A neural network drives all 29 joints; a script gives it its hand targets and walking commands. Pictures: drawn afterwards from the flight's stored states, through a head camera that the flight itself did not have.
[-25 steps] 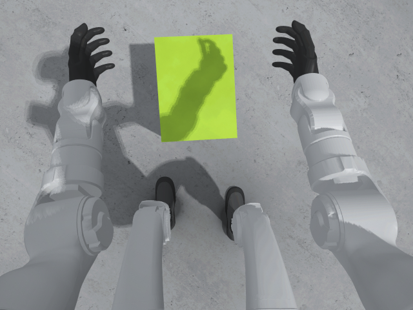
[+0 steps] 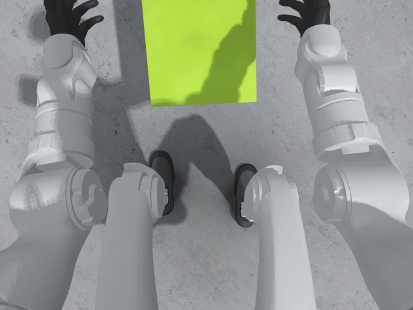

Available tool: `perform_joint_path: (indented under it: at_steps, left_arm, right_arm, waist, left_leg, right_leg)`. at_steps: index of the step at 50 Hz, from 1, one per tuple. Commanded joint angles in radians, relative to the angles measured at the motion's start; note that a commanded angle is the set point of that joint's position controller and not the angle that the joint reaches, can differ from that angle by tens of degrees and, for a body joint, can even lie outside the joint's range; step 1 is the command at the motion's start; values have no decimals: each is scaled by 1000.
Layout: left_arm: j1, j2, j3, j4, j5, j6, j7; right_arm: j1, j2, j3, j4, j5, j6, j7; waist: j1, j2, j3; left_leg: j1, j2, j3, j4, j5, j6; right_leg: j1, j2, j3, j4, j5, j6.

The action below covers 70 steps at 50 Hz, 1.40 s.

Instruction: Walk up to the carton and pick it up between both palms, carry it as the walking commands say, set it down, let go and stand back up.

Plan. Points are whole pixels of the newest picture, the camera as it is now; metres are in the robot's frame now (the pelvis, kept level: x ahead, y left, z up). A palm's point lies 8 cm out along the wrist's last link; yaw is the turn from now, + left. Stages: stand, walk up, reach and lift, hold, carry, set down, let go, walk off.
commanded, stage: reach and lift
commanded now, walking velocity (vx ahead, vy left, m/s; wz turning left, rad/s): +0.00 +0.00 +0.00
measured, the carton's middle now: (200, 43) +0.55 +0.01 -0.40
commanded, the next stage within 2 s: none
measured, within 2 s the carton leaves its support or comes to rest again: neither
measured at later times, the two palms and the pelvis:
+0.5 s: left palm (106, 52) +0.51 +0.20 -0.30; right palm (285, 50) +0.52 -0.16 -0.30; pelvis -0.02 +0.00 -0.09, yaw +0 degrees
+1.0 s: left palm (111, 46) +0.53 +0.20 -0.32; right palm (281, 53) +0.52 -0.16 -0.32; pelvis -0.03 +0.00 -0.12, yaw +0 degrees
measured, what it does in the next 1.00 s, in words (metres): lowers itself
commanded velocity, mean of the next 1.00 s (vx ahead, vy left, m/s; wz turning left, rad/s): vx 0.00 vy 0.00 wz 0.00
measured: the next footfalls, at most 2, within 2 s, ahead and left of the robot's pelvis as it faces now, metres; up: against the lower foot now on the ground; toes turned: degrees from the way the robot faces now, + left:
none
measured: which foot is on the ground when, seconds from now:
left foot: down 0.00-1.00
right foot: down 0.00-1.00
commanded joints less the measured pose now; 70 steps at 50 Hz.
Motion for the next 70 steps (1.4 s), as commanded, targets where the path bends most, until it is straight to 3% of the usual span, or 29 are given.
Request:
perform_joint_path:
  at_steps: [1,4,5,7,15,16,17,20,24,29,34,38,42,47,50,54,57,59,69,70]
  left_arm:
    - [-345,262,-93,-93,-12,-24,35]
    - [-363,252,-121,-61,-33,-31,33]
    - [-360,266,-114,-46,-29,-33,34]
    - [-365,242,-134,3,-38,-36,33]
    - [-414,299,-132,74,-41,-61,37]
    - [-427,299,-136,71,-46,-63,38]
    - [-436,302,-136,78,-50,-65,38]
    - [-482,314,-160,99,-70,-70,37]
    - [-543,315,-202,67,-119,-83,41]
    - [-503,264,-268,305,-167,-64,13]
    - [-593,308,-267,176,-187,-97,37]
    - [-540,294,-269,292,-179,-83,32]
    - [-550,270,-277,275,-160,-84,26]
    - [-552,249,-289,260,-169,-84,25]
    - [-556,240,-289,263,-170,-85,25]
    - [-590,205,-311,242,-188,-84,26]
    - [-597,191,-314,251,-189,-84,26]
    - [-590,165,-329,262,-195,-84,23]
    - [-644,30,-357,251,-190,-88,-5]
    - [-652,7,-361,247,-190,-85,-8]
  right_arm:
    - [-322,-212,34,-154,102,-41,-10]
    - [-332,-208,47,-131,107,-51,-8]
    - [-344,-222,51,-128,104,-52,-7]
    - [-338,-206,65,-70,112,-58,-1]
    - [-407,-232,105,-14,139,-81,-2]
    - [-415,-237,106,-12,133,-84,-4]
    - [-420,-235,117,-6,148,-85,-4]
    - [-460,-244,133,19,160,-87,-6]
    - [-526,-272,158,-8,195,-96,-9]
    - [-562,-276,195,67,207,-98,6]
    - [-621,-296,204,-56,240,-119,-2]
    - [-553,-263,222,82,226,-96,11]
    - [-538,-239,204,106,219,-94,19]
    - [-552,-238,204,82,217,-100,16]
    - [-589,-227,214,51,226,-101,19]
    - [-620,-193,243,9,244,-105,18]
    - [-612,-158,250,39,250,-101,20]
    - [-594,-142,243,59,238,-99,23]
    - [-609,-2,247,73,217,-103,49]
    - [-610,11,240,74,206,-105,50]
  waist:
    - [130,35,-1280]
    - [109,28,-1240]
    - [125,23,-1224]
    - [113,33,-1152]
    - [144,13,-1113]
    - [130,-8,-1106]
    - [144,8,-1110]
    - [131,-7,-1098]
    - [131,18,-1159]
    - [111,3,-997]
    - [132,-6,-1192]
    - [143,-18,-1008]
    - [127,5,-993]
    - [125,7,-1008]
    - [145,7,-1010]
    - [146,-15,-1042]
    - [156,-12,-1012]
    - [138,-11,-996]
    - [135,2,-975]
    - [123,-1,-964]
  left_leg:
    - [671,-121,24,90,288,4]
    - [637,-116,16,142,285,7]
    - [620,-114,15,156,281,6]
    - [596,-109,8,186,268,7]
    - [541,-93,4,294,280,9]
    - [523,-94,0,303,278,10]
    - [538,-90,3,314,280,8]
    - [511,-83,0,346,251,9]
    - [575,-79,2,390,287,3]
    - [492,-70,-14,423,208,4]
    - [578,-73,-1,460,309,1]
    - [488,-71,-1,441,215,3]
    - [490,-68,0,432,196,1]
    - [500,-74,0,431,219,-5]
    - [506,-75,1,434,226,-2]
    - [522,-77,0,430,238,0]
    - [509,-81,5,424,227,-1]
    - [506,-82,-1,423,219,-1]
    - [513,-99,2,425,220,0]
    - [500,-104,-2,423,215,-2]
  right_leg:
    - [367,83,-68,-11,251,26]
    - [331,78,-71,36,248,26]
    - [319,75,-69,47,238,28]
    - [269,72,-69,75,217,27]
    - [259,58,-51,172,231,35]
    - [262,57,-55,180,238,37]
    - [264,56,-50,190,235,36]
    - [277,49,-54,222,222,37]
    - [306,50,-51,264,237,32]
    - [270,38,-59,295,170,34]
    - [387,45,-72,337,286,38]
    - [300,40,-68,322,190,39]
    - [279,43,-70,315,178,37]
    - [287,46,-73,315,198,33]
    - [280,48,-69,314,193,36]
    - [320,52,-71,317,215,36]
    - [315,56,-69,313,207,34]
    - [302,58,-68,311,199,32]
    - [307,77,-66,310,206,25]
    - [306,79,-71,312,210,22]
